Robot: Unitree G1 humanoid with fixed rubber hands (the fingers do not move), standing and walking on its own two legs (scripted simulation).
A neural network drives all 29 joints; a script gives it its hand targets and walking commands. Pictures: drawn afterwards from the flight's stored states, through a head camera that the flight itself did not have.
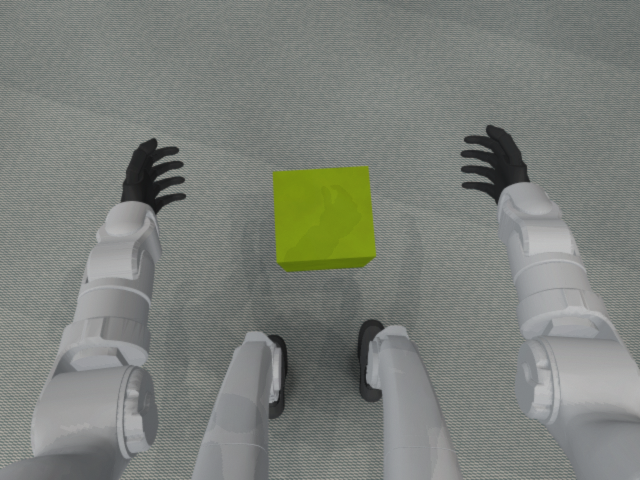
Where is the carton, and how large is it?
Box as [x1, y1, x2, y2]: [273, 166, 375, 271]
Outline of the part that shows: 367,166 273,172 276,259 277,262 286,271 363,266 375,256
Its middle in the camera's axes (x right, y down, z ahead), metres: +0.01 -0.03 +0.95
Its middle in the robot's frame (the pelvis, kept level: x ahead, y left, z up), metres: +0.48 +0.00 -0.55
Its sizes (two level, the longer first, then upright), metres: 0.210 0.200 0.250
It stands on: the floor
